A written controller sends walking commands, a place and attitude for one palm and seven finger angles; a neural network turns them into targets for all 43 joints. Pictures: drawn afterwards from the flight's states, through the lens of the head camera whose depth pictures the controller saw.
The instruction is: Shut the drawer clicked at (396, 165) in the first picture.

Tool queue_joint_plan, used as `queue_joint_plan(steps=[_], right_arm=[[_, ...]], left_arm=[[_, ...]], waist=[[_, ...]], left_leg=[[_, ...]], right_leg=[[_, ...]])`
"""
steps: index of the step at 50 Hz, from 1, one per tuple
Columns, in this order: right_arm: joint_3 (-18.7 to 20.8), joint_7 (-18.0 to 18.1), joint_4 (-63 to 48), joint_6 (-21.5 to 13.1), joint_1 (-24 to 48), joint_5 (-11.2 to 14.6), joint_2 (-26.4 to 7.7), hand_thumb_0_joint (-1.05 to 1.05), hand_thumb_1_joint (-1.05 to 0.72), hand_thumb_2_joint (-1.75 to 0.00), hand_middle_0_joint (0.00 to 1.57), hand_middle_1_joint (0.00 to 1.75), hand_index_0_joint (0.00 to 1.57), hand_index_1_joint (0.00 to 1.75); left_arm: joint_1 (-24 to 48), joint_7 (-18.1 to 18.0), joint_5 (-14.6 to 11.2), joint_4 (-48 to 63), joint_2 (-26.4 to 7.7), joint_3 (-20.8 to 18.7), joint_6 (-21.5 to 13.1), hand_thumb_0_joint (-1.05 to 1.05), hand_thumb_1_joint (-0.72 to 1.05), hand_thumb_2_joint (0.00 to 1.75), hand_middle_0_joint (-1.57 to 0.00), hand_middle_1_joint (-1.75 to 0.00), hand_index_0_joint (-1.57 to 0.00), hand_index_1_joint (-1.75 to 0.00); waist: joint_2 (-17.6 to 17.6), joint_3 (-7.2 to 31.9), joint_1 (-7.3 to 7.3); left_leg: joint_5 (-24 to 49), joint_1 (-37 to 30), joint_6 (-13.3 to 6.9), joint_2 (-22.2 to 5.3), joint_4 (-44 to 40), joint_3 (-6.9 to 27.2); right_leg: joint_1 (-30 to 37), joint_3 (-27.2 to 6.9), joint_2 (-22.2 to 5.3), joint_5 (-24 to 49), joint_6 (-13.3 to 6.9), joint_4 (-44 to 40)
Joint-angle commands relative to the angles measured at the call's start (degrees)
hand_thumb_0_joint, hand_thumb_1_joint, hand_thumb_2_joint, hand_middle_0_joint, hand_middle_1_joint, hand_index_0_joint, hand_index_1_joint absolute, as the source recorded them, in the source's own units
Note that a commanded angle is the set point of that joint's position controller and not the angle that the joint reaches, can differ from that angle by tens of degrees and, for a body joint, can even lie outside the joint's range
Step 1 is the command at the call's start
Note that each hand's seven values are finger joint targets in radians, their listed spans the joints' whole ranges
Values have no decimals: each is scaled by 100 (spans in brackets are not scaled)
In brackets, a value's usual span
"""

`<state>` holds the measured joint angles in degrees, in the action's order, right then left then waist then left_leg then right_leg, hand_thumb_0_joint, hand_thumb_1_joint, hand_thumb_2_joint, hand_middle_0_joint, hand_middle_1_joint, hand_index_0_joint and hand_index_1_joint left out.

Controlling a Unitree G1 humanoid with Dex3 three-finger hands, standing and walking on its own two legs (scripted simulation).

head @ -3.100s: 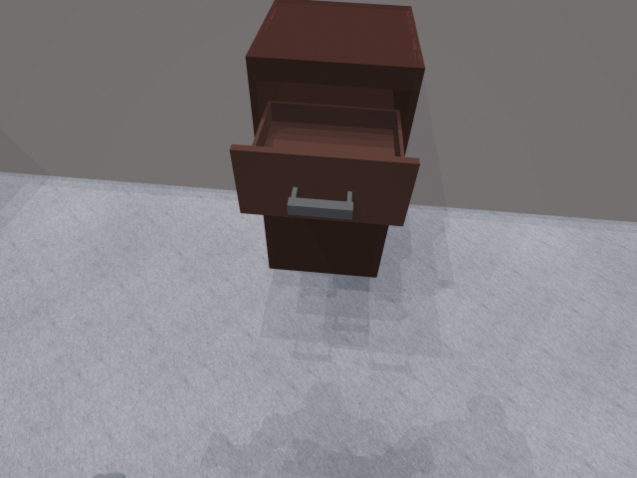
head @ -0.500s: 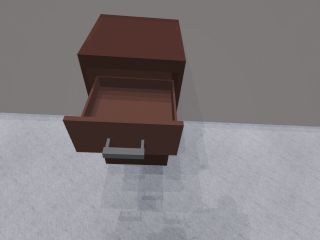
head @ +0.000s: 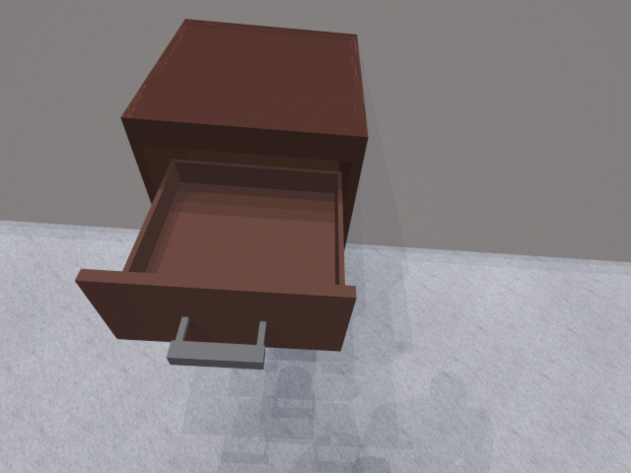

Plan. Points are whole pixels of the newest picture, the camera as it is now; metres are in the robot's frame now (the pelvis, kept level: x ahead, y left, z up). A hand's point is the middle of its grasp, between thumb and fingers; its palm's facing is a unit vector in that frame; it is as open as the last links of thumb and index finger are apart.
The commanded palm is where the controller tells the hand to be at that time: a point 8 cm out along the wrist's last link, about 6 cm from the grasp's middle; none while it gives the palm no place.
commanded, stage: come to a stop and stand still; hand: left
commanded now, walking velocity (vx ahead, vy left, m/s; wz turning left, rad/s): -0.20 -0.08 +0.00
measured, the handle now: (220, 340) +0.30 +0.17 -0.07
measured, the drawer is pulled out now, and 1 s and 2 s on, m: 0.30 0.30 0.30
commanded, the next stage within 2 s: look again from close up in 0.68 s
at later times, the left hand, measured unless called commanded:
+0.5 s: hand out of the picture -0.02 +0.12 -0.17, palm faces +0.02 -0.98 -0.20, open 7.3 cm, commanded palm none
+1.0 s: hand out of the picture +0.00 +0.16 -0.17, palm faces +0.00 -0.98 -0.22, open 7.3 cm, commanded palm none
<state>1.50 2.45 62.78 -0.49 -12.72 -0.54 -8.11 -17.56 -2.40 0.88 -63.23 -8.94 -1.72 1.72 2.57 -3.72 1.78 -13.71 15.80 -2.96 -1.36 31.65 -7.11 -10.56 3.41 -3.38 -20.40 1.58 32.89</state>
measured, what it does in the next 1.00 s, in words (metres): steps on the spot: right foot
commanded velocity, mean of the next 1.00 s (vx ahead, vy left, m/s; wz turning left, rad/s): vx -0.01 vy -0.01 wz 0.00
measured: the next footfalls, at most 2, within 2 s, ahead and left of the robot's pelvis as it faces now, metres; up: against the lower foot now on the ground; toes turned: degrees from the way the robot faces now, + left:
right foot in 0.26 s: +0.01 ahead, -0.12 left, +0.00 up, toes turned -3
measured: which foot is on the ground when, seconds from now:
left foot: down 0.00-1.00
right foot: up 0.00-0.24, down 0.26-1.00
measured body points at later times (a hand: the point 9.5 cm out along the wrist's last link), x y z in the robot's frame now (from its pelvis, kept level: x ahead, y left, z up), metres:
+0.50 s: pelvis -0.04 -0.05 +0.01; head -0.04 -0.05 +0.46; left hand -0.02 +0.17 -0.15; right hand -0.02 -0.28 -0.15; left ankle +0.00 +0.09 -0.73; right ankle -0.05 -0.14 -0.73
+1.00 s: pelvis -0.04 -0.02 +0.00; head -0.03 -0.02 +0.45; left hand +0.00 +0.21 -0.16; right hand -0.03 -0.25 -0.16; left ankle -0.01 +0.08 -0.73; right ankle -0.05 -0.14 -0.73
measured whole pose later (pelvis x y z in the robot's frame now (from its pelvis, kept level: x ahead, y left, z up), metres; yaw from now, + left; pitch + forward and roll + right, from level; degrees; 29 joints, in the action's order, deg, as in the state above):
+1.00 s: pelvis -0.04 -0.02 +0.00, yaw +0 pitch -1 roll -1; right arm 0.5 1.1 60.1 0.0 -17.6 -0.9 -8.6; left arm -15.2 -2.4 1.1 -59.1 -10.4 0.1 -0.2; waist -0.4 -1.1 -0.7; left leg -16.0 16.5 -0.9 -0.6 33.5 -0.8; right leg -12.0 3.4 -0.6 -17.9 0.1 31.0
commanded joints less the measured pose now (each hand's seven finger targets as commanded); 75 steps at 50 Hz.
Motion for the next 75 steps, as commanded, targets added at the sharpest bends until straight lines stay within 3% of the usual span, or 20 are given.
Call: queue_joint_plan(steps=[1,9,11,13,14,18,25,34,35,37,40,45,66,67,68,69,70,71,72,75], right_arm=[[183,114,-202,-21,-171,-13,-897,0,-90,-90,20,30,20,30],[325,4,-377,124,250,-44,-987,0,-90,-90,20,30,20,30],[310,-50,-411,144,264,7,-833,0,-90,-90,20,30,20,30],[228,-136,-507,231,252,65,-369,0,-90,-90,20,30,20,30],[217,-154,-507,293,414,15,-380,0,-90,-90,20,30,20,30],[138,-137,-159,194,-52,-2,-313,0,-90,-90,20,30,20,30],[-37,-65,143,40,-123,-2,-510,0,-90,-90,20,30,20,30],[-67,-61,308,71,-628,-33,-410,0,-90,-90,20,30,20,30],[8,-137,-398,57,-279,-153,-1092,0,-90,-90,20,30,20,30],[151,-99,-519,44,-394,-126,-703,0,-90,-90,20,30,20,30],[93,-149,-551,105,-847,-100,-452,0,-90,-90,20,30,20,30],[16,-122,-528,-52,-740,-72,-597,0,-90,-90,20,30,20,30],[-1,-118,-374,-70,-164,12,-917,0,-90,-90,20,30,20,30],[-45,-120,-685,-134,-43,47,-997,0,-90,-90,20,30,20,30],[185,-6,-2616,-946,-241,300,-1730,0,-90,-90,20,30,20,30],[-72,211,-2374,-1543,185,204,-1177,0,-90,-90,20,30,20,30],[-1,154,-2240,-1727,240,275,-990,0,-90,-90,20,30,20,30],[46,90,-2119,-1755,-48,259,-1031,0,-90,-90,20,30,20,30],[169,44,-2414,-1790,125,188,-1178,0,-90,-90,20,30,20,30],[265,-98,-2934,-1721,459,54,-1243,0,-90,-90,20,30,20,30]], left_arm=[[-500,-69,-30,151,-402,-74,19,0,90,90,-20,-30,-20,-30],[-601,-45,23,265,-253,-95,31,0,90,90,-20,-30,-20,-30],[-748,-50,76,224,-348,-69,-33,0,90,90,-20,-30,-20,-30],[-131,-23,88,399,-886,-46,-96,0,90,90,-20,-30,-20,-30],[72,-18,70,483,-974,-77,-125,0,90,90,-20,-30,-20,-30],[328,5,8,428,-789,-21,-187,0,90,90,-20,-30,-20,-30],[-35,32,-57,83,-663,13,-223,0,90,90,-20,-30,-20,-30],[-119,43,-55,-30,-566,15,-215,0,90,90,-20,-30,-20,-30],[159,58,-35,516,-1578,137,-367,0,90,90,-20,-30,-20,-30],[37,-6,16,589,-1137,16,-345,0,90,90,-20,-30,-20,-30],[182,-65,14,755,-949,51,-297,0,90,90,-20,-30,-20,-30],[21,-55,15,743,-707,84,-259,0,90,90,-20,-30,-20,-30],[-168,-38,32,442,-692,137,-255,0,90,90,-20,-30,-20,-30],[-417,-227,82,300,-722,142,-358,0,90,90,-20,-30,-20,-30],[3836,-314,-950,9547,-2175,-1047,-1513,0,90,90,-22,-32,-22,-32],[656,-479,-519,8122,-1524,-551,-1214,0,90,90,-24,-34,-24,-34],[-1006,-630,-782,7044,-150,252,-446,0,90,90,-26,-37,-26,-37],[-819,-529,-874,6880,467,650,-408,0,90,90,-28,-39,-28,-39],[-399,-465,-866,7033,133,333,-679,0,90,90,-30,-41,-30,-41],[-2323,116,-1033,6038,-75,-429,-1760,0,90,90,-36,-47,-36,-47]], waist=[[-1231,445,-78],[-1090,820,-48],[-387,572,22],[763,22,-286],[1104,-126,-186],[478,-84,-358],[-575,122,-77],[-164,-168,-137],[-827,-813,-387],[-380,253,-283],[654,287,-406],[-900,-162,-212],[-411,151,-165],[-105,158,-103],[-1395,3167,-669],[-2016,3000,-65],[-1611,1944,-341],[-1093,981,-460],[-799,320,-505],[165,825,-35]], left_leg=[[4779,-1024,-797,-1709,-1192,1421],[2532,-657,-619,-1507,-1036,1101],[887,-137,-210,-1036,-703,918],[-711,-59,375,-105,-162,381],[-795,-192,390,-46,280,454],[92,-467,339,-119,-15,649],[891,-470,323,-440,-1153,1036],[270,-332,356,-296,-1227,944],[581,-326,198,-23,-821,1073],[-464,-35,261,-100,53,925],[-420,119,305,-51,682,672],[352,211,94,-450,-605,1309],[1009,-596,12,-447,-1090,1273],[2455,-407,148,-565,-91,1133],[2818,-2239,398,-55,-625,1157],[3447,-2823,485,-452,-829,1281],[2814,-1729,681,-284,-1115,1326],[2225,-1017,538,-222,-929,1206],[1298,-299,461,-140,-576,1256],[225,1055,370,150,530,1011]], right_leg=[[-732,-297,3,-914,-50,1172],[-272,-193,61,-127,-94,359],[137,-309,-16,811,-111,-1062],[-924,-1632,-1218,127,-695,-1975],[-1396,-1841,-1262,-251,-852,-2274],[-1034,-1130,-790,609,-774,-1722],[-68,-793,-270,763,-284,-1583],[-317,-815,-297,-134,-340,-1877],[-824,-767,-4,107,-533,-1383],[-871,-1341,-671,-1065,-640,-1682],[-955,-1528,-943,-1174,-774,-1872],[-748,-605,-134,135,-428,-871],[-114,-408,-260,1072,-139,-1043],[-126,-624,-363,2208,-175,-958],[-122,100,207,2454,-340,-358],[-622,60,291,951,-387,315],[-1201,184,363,-49,-277,747],[-1486,147,279,-131,-247,636],[-1766,257,293,-178,-267,391],[-1970,396,408,185,-371,381]])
